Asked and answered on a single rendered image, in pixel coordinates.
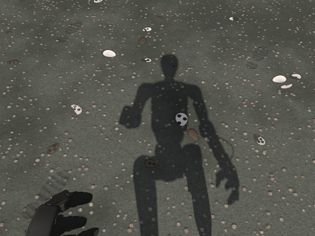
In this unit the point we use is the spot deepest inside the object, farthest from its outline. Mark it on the robot left hand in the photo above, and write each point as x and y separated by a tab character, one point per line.
47	222

